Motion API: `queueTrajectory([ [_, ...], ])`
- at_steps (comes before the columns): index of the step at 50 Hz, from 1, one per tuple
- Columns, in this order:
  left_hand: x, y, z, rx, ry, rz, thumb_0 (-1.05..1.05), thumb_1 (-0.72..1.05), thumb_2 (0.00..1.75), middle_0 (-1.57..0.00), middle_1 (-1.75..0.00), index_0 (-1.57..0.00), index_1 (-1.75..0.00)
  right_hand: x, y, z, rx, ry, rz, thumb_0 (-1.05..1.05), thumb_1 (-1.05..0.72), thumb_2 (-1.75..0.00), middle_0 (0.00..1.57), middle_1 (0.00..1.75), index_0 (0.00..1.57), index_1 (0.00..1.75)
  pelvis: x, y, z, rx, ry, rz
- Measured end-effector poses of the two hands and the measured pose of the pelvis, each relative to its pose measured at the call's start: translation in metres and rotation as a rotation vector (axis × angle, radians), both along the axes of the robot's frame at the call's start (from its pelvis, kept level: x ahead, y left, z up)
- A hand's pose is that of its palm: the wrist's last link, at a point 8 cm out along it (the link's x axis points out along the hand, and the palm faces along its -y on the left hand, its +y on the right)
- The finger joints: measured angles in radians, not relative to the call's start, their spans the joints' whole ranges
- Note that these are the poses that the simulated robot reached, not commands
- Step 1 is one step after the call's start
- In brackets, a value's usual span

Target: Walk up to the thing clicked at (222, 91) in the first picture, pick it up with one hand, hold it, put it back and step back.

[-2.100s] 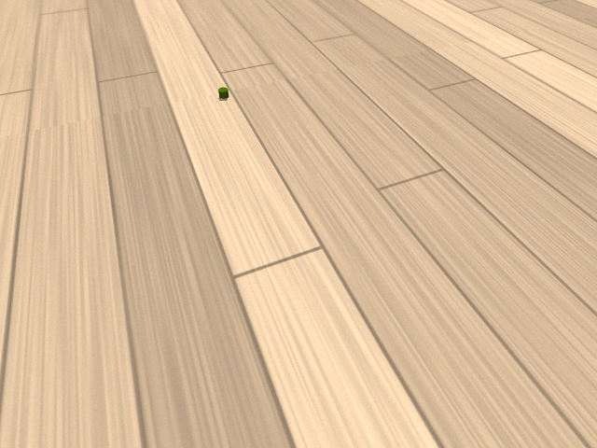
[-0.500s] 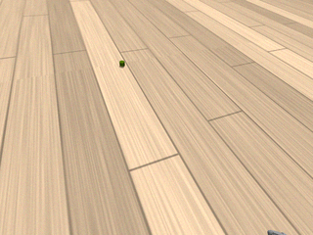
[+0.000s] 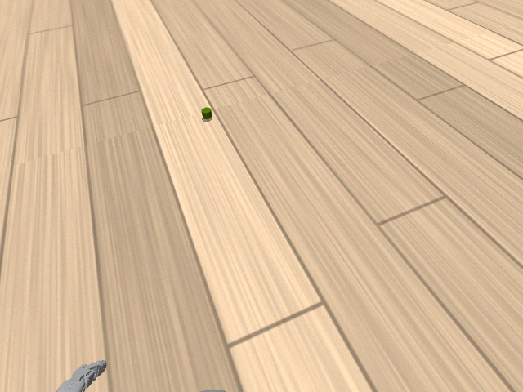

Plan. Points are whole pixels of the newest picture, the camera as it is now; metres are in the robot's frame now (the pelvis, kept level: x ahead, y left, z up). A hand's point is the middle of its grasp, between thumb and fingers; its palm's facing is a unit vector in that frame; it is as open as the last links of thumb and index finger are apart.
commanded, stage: walk up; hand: left
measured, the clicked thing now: (206, 113) +1.78 +0.39 -0.74
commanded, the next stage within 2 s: none
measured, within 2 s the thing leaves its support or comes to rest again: neither
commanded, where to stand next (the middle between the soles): +1.38 +0.17 m, yaw -2 degrees
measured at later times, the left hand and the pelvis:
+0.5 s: hand (102, 262) +0.40 +0.37 -0.14, palm faces -0.08 -0.94 -0.32, open 7.4 cm; pelvis +0.31 +0.10 +0.01, yaw -1 degrees
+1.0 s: hand (141, 166) +0.66 +0.34 -0.11, palm faces -0.04 -0.92 -0.39, open 7.4 cm; pelvis +0.57 +0.07 +0.01, yaw -3 degrees
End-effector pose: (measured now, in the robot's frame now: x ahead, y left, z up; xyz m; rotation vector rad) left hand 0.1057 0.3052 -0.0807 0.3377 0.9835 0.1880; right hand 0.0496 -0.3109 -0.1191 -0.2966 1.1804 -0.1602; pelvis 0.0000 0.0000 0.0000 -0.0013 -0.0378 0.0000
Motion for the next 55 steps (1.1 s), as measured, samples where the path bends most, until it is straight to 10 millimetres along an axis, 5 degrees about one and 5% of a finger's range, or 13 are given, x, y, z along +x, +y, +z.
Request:
queueTrajectory([
  [8,0.021,0.041,-0.008,0.011,0.154,0.053,0.01,0.9,0.9,-0.21,-0.3,-0.2,-0.3,0.17,0.014,0.042,-0.039,-0.193,0.09,0.01,-0.91,-0.89,0.2,0.3,0.2,0.3,0.096,0.023,0.007,-0.039,0.002,-0.008],
  [15,0.103,0.103,-0.046,0.015,0.212,0.081,0.01,0.9,0.9,-0.21,-0.3,-0.2,-0.3,0.273,0.048,0.044,-0.108,-0.19,0.1,0.01,-0.91,-0.89,0.2,0.3,0.2,0.3,0.199,0.065,-0.017,-0.02,0.027,0.001],
  [18,0.154,0.112,-0.051,0.01,0.229,0.053,0.01,0.91,0.9,-0.2,-0.3,-0.2,-0.3,0.29,0.065,0.044,-0.118,-0.189,0.066,0.0,-0.91,-0.89,0.2,0.3,0.2,0.3,0.231,0.081,-0.014,-0.027,0.022,-0.01],
  [23,0.251,0.11,-0.034,-0.033,0.165,-0.023,0.01,0.91,0.9,-0.2,-0.3,-0.2,-0.3,0.289,0.087,0.051,-0.098,-0.096,-0.031,0.0,-0.91,-0.89,0.2,0.3,0.2,0.3,0.284,0.093,0.007,-0.015,0.016,-0.02],
  [30,0.369,0.104,-0.016,-0.038,0.093,-0.085,0.01,0.91,0.9,-0.2,-0.3,-0.2,-0.3,0.299,0.099,0.037,-0.064,0.04,-0.11,0.01,-0.9,-0.89,0.2,0.3,0.2,0.3,0.361,0.099,0.011,0.012,0.003,-0.034],
  [35,0.453,0.088,-0.012,-0.017,0.071,-0.133,0.01,0.91,0.9,-0.2,-0.3,-0.2,-0.3,0.337,0.093,0.015,-0.033,0.084,-0.139,0.01,-0.9,-0.89,0.21,0.3,0.2,0.3,0.419,0.093,0.001,0.032,0.01,-0.043],
  [40,0.53,0.066,-0.013,0.006,0.012,-0.133,0.01,0.91,0.9,-0.2,-0.3,-0.2,-0.3,0.404,0.078,-0.016,-0.019,0.108,-0.128,0.01,-0.9,-0.89,0.2,0.3,0.2,0.3,0.483,0.08,-0.015,-0.013,0.011,-0.033],
  [43,0.55,0.061,-0.006,0.007,-0.027,-0.103,0.01,0.91,0.9,-0.21,-0.3,-0.2,-0.3,0.459,0.078,-0.012,0.003,0.074,-0.085,0.01,-0.91,-0.89,0.2,0.3,0.2,0.3,0.511,0.071,-0.009,0.016,0.003,-0.035],
  [49,0.548,0.07,0.009,0.028,0.051,-0.022,0.01,0.91,0.9,-0.21,-0.3,-0.2,-0.3,0.577,0.072,0.015,0.005,-0.089,-0.01,0.01,-0.91,-0.89,0.2,0.3,0.2,0.3,0.565,0.071,0.01,0.021,-0.012,-0.047],
  [55,0.55,0.095,0.007,0.044,0.16,0.025,0.01,0.91,0.9,-0.21,-0.3,-0.2,-0.3,0.661,0.074,0.028,-0.017,-0.13,0.033,0.01,-0.91,-0.89,0.2,0.3,0.2,0.3,0.617,0.083,0.012,-0.009,-0.005,-0.029],
])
